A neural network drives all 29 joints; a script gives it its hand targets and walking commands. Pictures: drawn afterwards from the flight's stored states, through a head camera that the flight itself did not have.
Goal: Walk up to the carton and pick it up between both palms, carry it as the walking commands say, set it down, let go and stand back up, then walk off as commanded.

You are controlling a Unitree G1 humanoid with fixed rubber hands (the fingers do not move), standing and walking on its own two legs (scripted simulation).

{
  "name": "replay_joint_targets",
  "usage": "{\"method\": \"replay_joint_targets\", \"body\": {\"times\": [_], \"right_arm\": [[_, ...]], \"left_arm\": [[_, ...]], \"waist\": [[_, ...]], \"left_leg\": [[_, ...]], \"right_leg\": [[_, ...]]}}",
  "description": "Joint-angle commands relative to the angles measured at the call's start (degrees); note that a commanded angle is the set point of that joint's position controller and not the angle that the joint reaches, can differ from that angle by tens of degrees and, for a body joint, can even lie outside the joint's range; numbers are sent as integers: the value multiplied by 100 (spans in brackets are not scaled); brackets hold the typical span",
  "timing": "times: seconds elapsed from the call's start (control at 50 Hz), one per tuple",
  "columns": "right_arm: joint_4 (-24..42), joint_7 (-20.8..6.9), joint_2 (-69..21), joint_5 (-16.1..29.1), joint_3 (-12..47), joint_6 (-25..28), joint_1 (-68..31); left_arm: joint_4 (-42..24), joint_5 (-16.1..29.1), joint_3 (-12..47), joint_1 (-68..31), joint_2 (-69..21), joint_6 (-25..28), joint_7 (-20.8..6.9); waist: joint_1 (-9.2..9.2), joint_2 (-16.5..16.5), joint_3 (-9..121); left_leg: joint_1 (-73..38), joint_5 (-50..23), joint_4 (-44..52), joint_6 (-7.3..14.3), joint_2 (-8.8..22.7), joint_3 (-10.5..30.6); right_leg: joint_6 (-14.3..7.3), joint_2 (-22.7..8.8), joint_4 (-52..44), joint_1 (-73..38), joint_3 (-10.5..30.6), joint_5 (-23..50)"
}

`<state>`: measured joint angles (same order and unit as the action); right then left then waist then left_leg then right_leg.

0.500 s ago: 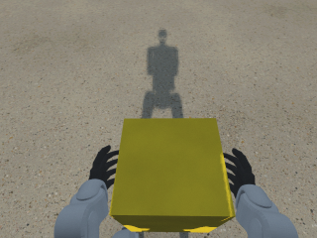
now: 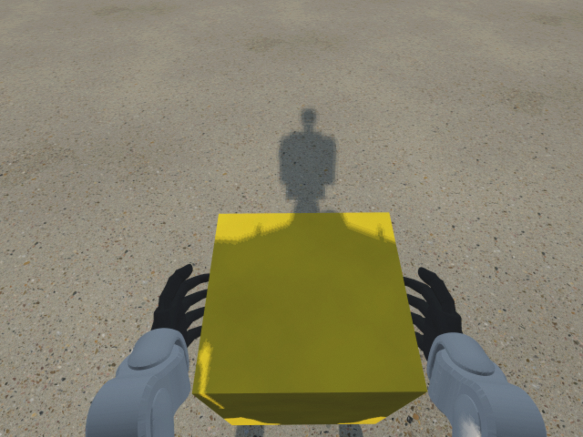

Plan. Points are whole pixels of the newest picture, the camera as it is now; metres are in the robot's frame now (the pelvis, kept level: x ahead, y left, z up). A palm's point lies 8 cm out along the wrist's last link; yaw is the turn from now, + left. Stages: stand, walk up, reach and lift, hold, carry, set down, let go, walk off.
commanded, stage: carry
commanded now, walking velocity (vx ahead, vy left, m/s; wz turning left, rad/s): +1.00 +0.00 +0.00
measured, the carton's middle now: (303, 327) +0.27 +0.00 +0.04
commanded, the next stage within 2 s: none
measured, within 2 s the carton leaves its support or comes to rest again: neither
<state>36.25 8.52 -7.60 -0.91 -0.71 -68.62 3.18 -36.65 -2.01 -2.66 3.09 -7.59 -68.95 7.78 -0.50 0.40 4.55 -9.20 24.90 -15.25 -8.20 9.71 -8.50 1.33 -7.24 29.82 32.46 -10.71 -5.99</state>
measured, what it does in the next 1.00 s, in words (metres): walks ahead: left foot, then right foot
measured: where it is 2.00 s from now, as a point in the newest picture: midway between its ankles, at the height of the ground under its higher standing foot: (349, 146)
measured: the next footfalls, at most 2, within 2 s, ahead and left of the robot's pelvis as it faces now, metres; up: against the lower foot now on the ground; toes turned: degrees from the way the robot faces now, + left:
left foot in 0.48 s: +0.66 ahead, +0.01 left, +0.00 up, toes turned +12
right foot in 0.90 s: +1.07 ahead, -0.33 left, +0.00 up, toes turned -10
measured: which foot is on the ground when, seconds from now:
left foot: down 0.00-0.06, up 0.08-0.46, down 0.48-0.96, up 0.98-1.00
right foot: down 0.00-0.52, up 0.54-0.88, down 0.90-1.00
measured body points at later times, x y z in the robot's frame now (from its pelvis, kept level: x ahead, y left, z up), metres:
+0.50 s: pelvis +0.47 -0.08 -0.01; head +0.44 -0.09 +0.44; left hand +0.71 +0.05 +0.10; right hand +0.70 -0.25 +0.09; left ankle +0.62 +0.00 -0.72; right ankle +0.19 -0.13 -0.70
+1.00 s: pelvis +0.95 -0.21 +0.00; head +0.97 -0.23 +0.45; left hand +1.20 -0.04 +0.08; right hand +1.22 -0.34 +0.06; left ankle +0.69 -0.03 -0.59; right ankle +1.03 -0.32 -0.72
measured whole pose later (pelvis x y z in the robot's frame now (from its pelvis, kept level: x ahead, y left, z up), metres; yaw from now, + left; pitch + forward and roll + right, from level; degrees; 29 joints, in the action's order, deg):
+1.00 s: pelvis +0.95 -0.21 +0.00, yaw +1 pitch +3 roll -1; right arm 29.6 8.2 -7.3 -2.7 -3.5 -69.3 -1.7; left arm -26.7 -2.4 -3.4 -2.4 -7.3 -67.8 7.4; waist 4.0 4.8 1.6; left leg 7.9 23.4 -66.4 -3.0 12.0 -0.6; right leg -1.6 -4.3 37.5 28.4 -10.9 -12.5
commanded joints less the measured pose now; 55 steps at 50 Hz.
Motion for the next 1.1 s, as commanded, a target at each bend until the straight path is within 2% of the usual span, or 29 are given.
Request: {"method": "replay_joint_targets", "body": {"times": [0.0,0.02,0.04,0.06,0.08,0.1,0.14,0.18,0.2,0.22,0.3,0.38,0.44,0.46,0.48,0.5,0.52,0.58,0.62,0.72,0.82,0.86,0.88,0.9,0.92,0.94,0.98,1.02,1.08], "right_arm": [[646,-493,-4073,1453,3488,-48,-2282],[655,-453,-4011,1376,3499,-96,-2348],[585,-427,-3937,1251,3459,-130,-2165],[582,-465,-4037,1346,3481,-104,-2364],[515,-503,-4430,1402,3438,-30,-2471],[687,-503,-4778,1473,3544,76,-2622],[716,-634,-5364,1594,3726,226,-2837],[639,-681,-5503,1616,3815,340,-2866],[593,-710,-5490,1593,3830,379,-2769],[493,-673,-5399,1485,3784,447,-2563],[486,-590,-4869,1299,3568,437,-2111],[178,-506,-4279,1265,3539,68,-2005],[159,-423,-4014,1312,3515,-130,-2158],[77,-423,-4084,1394,3508,-140,-2021],[197,-446,-4065,1440,3503,-133,-2252],[142,-426,-4034,1448,3546,-141,-2355],[-56,-469,-4285,1529,3530,-172,-2504],[155,-670,-4925,1629,3722,16,-3443],[484,-750,-5267,1761,3830,231,-3437],[452,-788,-5141,1697,3662,381,-2905],[-37,-660,-4379,1270,3146,205,-2077],[-139,-554,-4148,1121,3048,68,-1844],[270,-523,-4083,1222,3210,81,-2185],[244,-485,-3969,1234,3228,14,-2287],[254,-461,-3989,1165,3320,-61,-2290],[141,-431,-3999,1118,3292,-60,-2271],[393,-487,-4551,1229,3217,143,-2329],[786,-630,-5370,1538,3641,403,-2647],[684,-746,-5551,1571,3768,583,-2787]], "left_arm": [[-181,1530,3620,-1976,-4056,-6,-503],[148,1460,3428,-1783,-3887,-63,-511],[162,1585,3489,-2041,-3845,-61,-587],[322,1607,3268,-1840,-4097,-23,-676],[-132,1803,3514,-2276,-4511,45,-692],[-257,1939,3573,-2480,-4832,172,-764],[-541,2060,3798,-2822,-5374,375,-865],[-370,1996,3685,-2514,-5386,457,-901],[-279,1911,3694,-2430,-5384,486,-899],[-301,1941,3682,-2445,-5231,540,-915],[-620,2019,3983,-2433,-4714,434,-855],[-305,1651,3589,-1942,-3831,88,-727],[-254,1491,3372,-1848,-3329,-90,-658],[-305,1442,3372,-1970,-3285,-125,-622],[-407,1390,3340,-2130,-3219,-127,-602],[-227,1328,3269,-1829,-3454,-169,-609],[-120,1388,3150,-2198,-3578,-134,-668],[368,1426,3197,-2739,-4513,49,-823],[213,1544,3218,-2620,-5098,271,-900],[-78,1688,3542,-2459,-5273,483,-800],[-560,1740,3918,-2947,-4420,255,-646],[-279,1680,3900,-2686,-4250,80,-576],[-118,1630,3819,-2379,-4190,51,-588],[74,1550,3715,-2048,-4067,-14,-571],[222,1553,3552,-2090,-3840,-49,-615],[650,1590,3379,-1985,-3949,-41,-714],[-55,1945,3686,-2427,-4796,174,-802],[-708,2218,3900,-2853,-5457,518,-937],[-396,1989,3776,-2577,-5620,705,-926]], "waist": [[447,-282,1813],[352,-1837,1900],[183,-2343,1759],[163,-1775,1869],[137,-793,1909],[98,-534,1914],[115,-750,1891],[113,-1129,1481],[134,-928,1404],[114,-1193,1206],[132,-334,692],[29,-677,-46],[-164,-918,520],[-456,-532,1329],[-578,295,1989],[-269,1567,1754],[-252,1502,1319],[-213,-904,367],[-119,-568,559],[10,906,697],[-36,1485,44],[94,1401,376],[301,875,1104],[524,148,1893],[335,-1973,2045],[240,-2704,1884],[212,-575,2159],[124,-738,2306],[113,-977,1577]], "left_leg": [[1785,-4668,-3626,676,-162,-624],[3250,-1813,-5597,495,-770,-339],[5108,393,-6673,577,-1308,250],[4920,-29,-7085,772,-761,981],[4722,-460,-6743,862,-481,983],[4618,-803,-6224,877,-253,1021],[4524,-733,-4984,778,-196,854],[4488,-885,-4334,694,-179,596],[4544,-783,-3893,718,-173,564],[4708,-1082,-3607,699,-171,505],[4354,-1890,-2379,744,-517,-231],[3384,-2345,-1619,849,-937,-988],[2287,-2045,-1345,984,-1496,-1525],[452,-2021,-956,1273,-1429,-1131],[-1270,-493,-825,1834,-317,842],[-1648,-469,86,2505,1365,3845],[-1192,-787,155,2841,1841,4393],[1131,156,629,2012,1298,2963],[1491,134,792,1581,1097,2067],[1524,-1080,469,1213,565,-66],[1394,-1849,544,1068,564,-306],[781,-4427,-899,920,414,-734],[513,-5593,-2571,752,49,-1031],[1620,-4929,-4524,603,-182,-865],[3705,-2044,-6463,447,-880,-522],[5597,240,-7455,608,-1308,366],[4958,-433,-7199,971,-453,1121],[5002,-628,-5772,915,-275,988],[4686,-673,-4154,765,-232,698]], "right_leg": [[-240,733,-260,-4490,-396,-547],[-573,-719,-1235,-5114,2370,-1908],[-1196,-1585,-1573,-5916,4362,-770],[-1316,-1502,-1225,-5392,3532,513],[-1209,-1567,-1117,-4874,2668,829],[-796,-1290,-1018,-4824,1927,922],[-543,-1012,-1343,-4643,1564,889],[-664,-1104,-1931,-3971,1432,421],[-845,-1180,-2053,-4119,1360,147],[-878,-1087,-2056,-4319,1221,686],[-761,-823,-2197,-4170,373,1506],[-441,-483,-1872,-3635,-335,4285],[-373,-357,-9,-4087,-653,6464],[-285,-251,1813,-3509,-786,6502],[-130,259,4077,-1533,-586,3901],[-131,1334,5481,316,160,-988],[-246,723,6345,826,1560,-1828],[-249,-76,4651,390,1712,-1236],[-210,-117,3468,123,1157,-1280],[-89,-114,614,-871,484,-286],[-27,48,330,-946,-111,319],[-75,438,-89,-1509,-512,31],[-70,959,-516,-2573,-968,-88],[-224,651,-372,-4364,-191,-638],[-879,-1017,-1305,-5435,3046,-1689],[-1476,-1517,-1176,-6308,4185,114],[-1173,-1269,-612,-5369,2303,2156],[-524,-926,-791,-5417,1656,1915],[-765,-1057,-1720,-4305,1385,679]]}}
